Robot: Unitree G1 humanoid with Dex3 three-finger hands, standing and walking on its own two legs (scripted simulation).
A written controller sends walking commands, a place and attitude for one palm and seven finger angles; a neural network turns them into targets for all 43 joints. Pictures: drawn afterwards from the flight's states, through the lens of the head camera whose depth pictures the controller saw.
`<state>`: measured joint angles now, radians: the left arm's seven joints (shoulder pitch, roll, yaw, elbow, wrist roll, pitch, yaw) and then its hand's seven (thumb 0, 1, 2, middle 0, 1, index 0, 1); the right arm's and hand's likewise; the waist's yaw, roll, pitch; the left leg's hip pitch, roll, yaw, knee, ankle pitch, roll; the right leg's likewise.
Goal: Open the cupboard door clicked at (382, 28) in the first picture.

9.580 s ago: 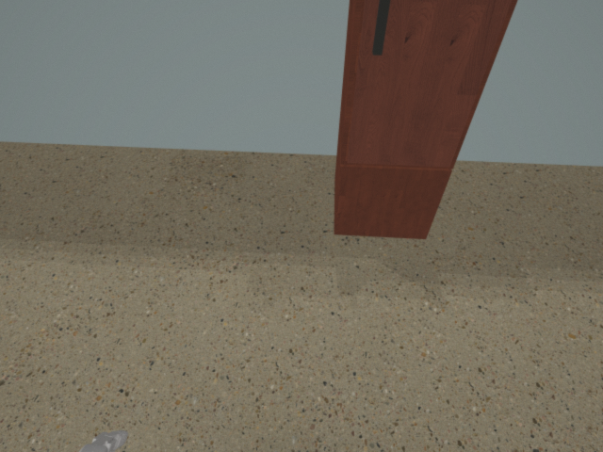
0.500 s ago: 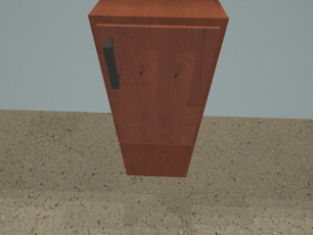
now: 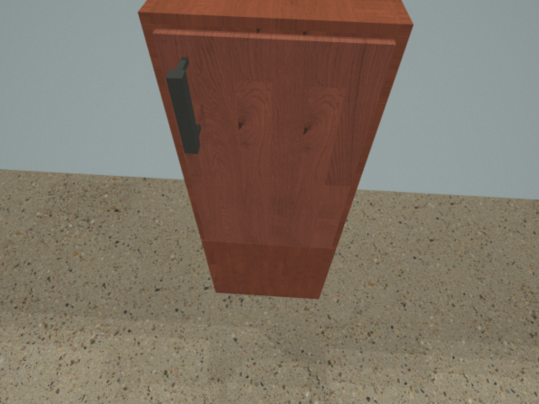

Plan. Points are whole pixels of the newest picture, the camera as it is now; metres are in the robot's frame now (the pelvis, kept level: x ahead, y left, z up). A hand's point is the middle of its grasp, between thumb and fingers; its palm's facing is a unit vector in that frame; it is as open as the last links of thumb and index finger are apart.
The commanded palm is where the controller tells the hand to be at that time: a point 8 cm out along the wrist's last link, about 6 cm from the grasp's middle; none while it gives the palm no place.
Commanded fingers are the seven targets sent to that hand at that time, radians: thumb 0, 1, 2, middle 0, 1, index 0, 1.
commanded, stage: come to a stop and stand still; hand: left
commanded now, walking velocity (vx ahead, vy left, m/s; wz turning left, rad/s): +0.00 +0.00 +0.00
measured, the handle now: (188, 107) +0.54 +0.18 +0.14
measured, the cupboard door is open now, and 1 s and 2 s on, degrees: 0 0 0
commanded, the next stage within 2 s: look again from close up in 0.60 s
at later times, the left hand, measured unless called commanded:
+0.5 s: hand out of the picture -0.05 +0.18 -0.17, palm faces +0.04 -0.98 -0.20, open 7.3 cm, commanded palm none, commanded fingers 0.00 0.90 0.90 -0.20 -0.30 -0.20 -0.30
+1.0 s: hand out of the picture -0.08 +0.17 -0.18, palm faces +0.07 -0.98 -0.18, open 7.4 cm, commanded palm none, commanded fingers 0.00 0.90 0.90 -0.20 -0.30 -0.20 -0.30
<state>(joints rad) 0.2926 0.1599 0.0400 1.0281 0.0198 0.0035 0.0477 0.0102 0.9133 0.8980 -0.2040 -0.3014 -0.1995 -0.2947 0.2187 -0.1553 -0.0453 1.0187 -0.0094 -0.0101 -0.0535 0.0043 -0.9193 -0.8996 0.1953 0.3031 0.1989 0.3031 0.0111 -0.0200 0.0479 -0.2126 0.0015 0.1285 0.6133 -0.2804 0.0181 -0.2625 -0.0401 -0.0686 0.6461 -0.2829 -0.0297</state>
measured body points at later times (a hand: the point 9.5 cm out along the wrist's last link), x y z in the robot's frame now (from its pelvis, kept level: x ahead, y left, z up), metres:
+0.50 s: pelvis -0.06 +0.00 +0.00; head -0.06 +0.01 +0.45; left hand -0.05 +0.23 -0.15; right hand -0.07 -0.21 -0.16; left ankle -0.06 +0.09 -0.74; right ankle -0.04 -0.11 -0.74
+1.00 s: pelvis -0.07 +0.01 +0.00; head -0.08 +0.00 +0.45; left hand -0.08 +0.22 -0.16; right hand -0.05 -0.21 -0.17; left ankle -0.06 +0.09 -0.74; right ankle -0.04 -0.11 -0.74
